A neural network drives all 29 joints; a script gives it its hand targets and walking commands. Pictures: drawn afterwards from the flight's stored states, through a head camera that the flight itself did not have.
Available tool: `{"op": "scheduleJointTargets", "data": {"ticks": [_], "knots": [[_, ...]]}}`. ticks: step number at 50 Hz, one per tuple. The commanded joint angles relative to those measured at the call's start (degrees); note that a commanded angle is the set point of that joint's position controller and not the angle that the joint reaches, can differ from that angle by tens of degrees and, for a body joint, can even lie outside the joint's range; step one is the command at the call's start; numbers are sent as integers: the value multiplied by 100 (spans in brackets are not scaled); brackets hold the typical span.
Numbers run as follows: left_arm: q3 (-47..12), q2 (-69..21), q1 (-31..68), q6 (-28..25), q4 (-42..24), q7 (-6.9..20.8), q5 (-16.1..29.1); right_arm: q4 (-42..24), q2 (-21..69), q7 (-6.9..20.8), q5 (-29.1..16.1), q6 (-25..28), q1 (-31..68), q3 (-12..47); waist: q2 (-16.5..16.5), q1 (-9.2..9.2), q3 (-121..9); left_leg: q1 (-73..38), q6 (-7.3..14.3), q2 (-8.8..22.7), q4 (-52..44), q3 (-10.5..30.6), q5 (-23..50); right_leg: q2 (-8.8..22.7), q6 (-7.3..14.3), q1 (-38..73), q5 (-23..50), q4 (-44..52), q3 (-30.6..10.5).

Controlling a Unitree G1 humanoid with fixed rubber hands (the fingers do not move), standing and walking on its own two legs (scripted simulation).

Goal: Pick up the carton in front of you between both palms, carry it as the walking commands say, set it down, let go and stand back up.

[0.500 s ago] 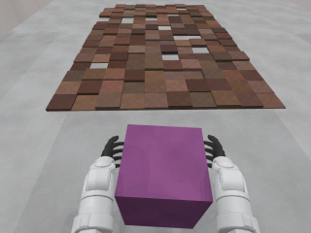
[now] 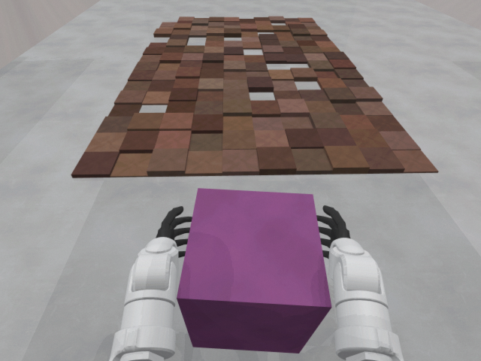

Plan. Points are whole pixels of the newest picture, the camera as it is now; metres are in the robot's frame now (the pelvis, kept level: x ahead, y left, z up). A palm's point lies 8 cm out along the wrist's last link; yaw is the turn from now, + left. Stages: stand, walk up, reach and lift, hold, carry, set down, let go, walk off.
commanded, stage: hold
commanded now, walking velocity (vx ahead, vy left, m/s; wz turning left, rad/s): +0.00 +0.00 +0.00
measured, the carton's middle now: (250, 273) +0.28 +0.00 -0.03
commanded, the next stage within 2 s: carry in 0.30 s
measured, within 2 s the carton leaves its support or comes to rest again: neither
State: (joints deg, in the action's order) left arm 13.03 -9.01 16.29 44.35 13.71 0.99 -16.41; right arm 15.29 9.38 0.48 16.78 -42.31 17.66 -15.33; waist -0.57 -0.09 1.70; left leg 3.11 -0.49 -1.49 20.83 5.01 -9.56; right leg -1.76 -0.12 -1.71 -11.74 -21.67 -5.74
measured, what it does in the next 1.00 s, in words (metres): walks ahead: left foot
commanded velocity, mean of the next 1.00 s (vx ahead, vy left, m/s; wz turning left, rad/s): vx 0.37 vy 0.00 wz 0.00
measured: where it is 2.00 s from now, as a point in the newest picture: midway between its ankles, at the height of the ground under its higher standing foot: (261, 239)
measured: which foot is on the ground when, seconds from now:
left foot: down 0.00-0.48, up 0.50-0.82, down 0.84-1.00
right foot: down 0.00-0.86, up 0.88-1.00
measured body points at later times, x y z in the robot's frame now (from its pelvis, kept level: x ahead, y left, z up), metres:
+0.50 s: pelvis +0.03 -0.02 -0.01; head -0.01 -0.03 +0.44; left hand +0.34 +0.12 +0.06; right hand +0.33 -0.18 +0.06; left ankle +0.03 +0.12 -0.74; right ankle +0.02 -0.12 -0.75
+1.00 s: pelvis +0.26 +0.00 +0.00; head +0.26 +0.00 +0.45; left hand +0.55 +0.13 +0.07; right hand +0.52 -0.18 +0.08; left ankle +0.27 +0.08 -0.74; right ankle +0.19 -0.11 -0.67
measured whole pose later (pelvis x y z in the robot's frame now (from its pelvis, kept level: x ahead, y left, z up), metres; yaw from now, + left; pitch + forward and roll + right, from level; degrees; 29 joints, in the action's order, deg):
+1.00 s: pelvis +0.26 +0.00 +0.00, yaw -6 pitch +5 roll +0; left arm 7.1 -7.7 9.0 71.6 -19.7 -5.4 -5.0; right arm -18.0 7.8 -5.3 6.5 -69.7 10.4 -6.4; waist -0.4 0.6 -6.6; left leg 16.3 3.2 1.6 23.0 -13.8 -12.1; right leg 5.1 0.9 -29.0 -18.4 -60.4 4.7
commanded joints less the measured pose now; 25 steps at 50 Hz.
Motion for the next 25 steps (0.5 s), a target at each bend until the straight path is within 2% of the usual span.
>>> {"op": "scheduleJointTargets", "data": {"ticks": [1, 7, 14, 15, 17, 18, 19, 20, 21, 23, 24, 25], "knots": [[-2952, -5142, 3093, -263, -169, 1278, 1422, 145, 5227, 1392, -1396, 72, 2717, 2995, 28, 5, -1057, -478, 26, -320, -280, -128, 58, -273, -1, -426, 131, 473, 149], [-2906, -5176, 3120, -260, -55, 1277, 1391, 246, 5216, 1400, -1348, 76, 2750, 2931, 35, 16, -1067, -519, 7, -315, -296, -130, 101, -279, 0, -422, 150, 479, 172], [-2921, -5182, 2924, -244, -155, 1237, 1399, 130, 5173, 1394, -1372, 69, 2606, 2968, 61, 5, -1153, -617, -16, -320, -296, -113, 470, -303, -2, -312, 502, 471, 174], [-3010, -5144, 3031, -218, -142, 1223, 1466, 73, 5144, 1396, -1461, 23, 2684, 3071, 293, 20, -1189, 157, 61, 707, 60, -128, -457, 588, 66, -1073, -224, -28, 37], [-3181, -5154, 3135, -199, -419, 1215, 1622, -133, 5126, 1352, -1562, -16, 2585, 3191, 456, 56, -1233, 620, 205, 808, -511, 449, -3031, 344, 65, -1527, -2249, -215, 65], [-3338, -5185, 3210, -173, -590, 1203, 1719, -314, 5135, 1314, -1630, -43, 2645, 3319, 693, 76, -1175, 641, 337, 1016, -742, 812, -3741, 175, 21, -1878, -2472, -660, 288], [-3511, -5212, 3285, -128, -742, 1193, 1842, -432, 5128, 1264, -1686, -87, 2640, 3417, 1043, 87, -1221, 615, 530, 1348, -954, 1235, -3635, 12, -36, -1964, -1776, -1336, 688], [-3669, -5191, 3314, -64, -875, 1175, 1959, -575, 5142, 1206, -1748, -162, 2532, 3555, 1115, 82, -1363, 637, 681, 1591, -1047, 1415, -3107, 85, -46, -1985, -1271, -1627, 803], [-3837, -5159, 3314, 12, -1014, 1157, 2084, -780, 5119, 1142, -1814, -258, 2422, 3704, 929, 70, -1523, 730, 726, 1597, -1003, 1221, -2710, 170, -30, -1809, -1171, -1394, 915], [-4122, -5150, 3251, 234, -1294, 1122, 2381, -1240, 5014, 1038, -2033, -512, 2426, 4051, 640, 4, -1786, 1375, 581, 1196, -432, 424, -2464, 107, 58, -644, -907, -240, 1067], [-4242, -5100, 3211, 400, -1456, 1088, 2517, -1462, 4897, 978, -2155, -672, 2481, 4203, 298, -24, -1890, 2017, 445, 924, 362, 9, -2578, 310, 112, 199, -1004, 218, 744], [-4272, -4930, 2966, 570, -1537, 1028, 2547, -1704, 4872, 964, -2299, -881, 2547, 4395, -1059, -116, -1826, 2975, 85, 313, 1868, -856, -2298, 1556, 524, 453, -2648, 1046, -1241]]}}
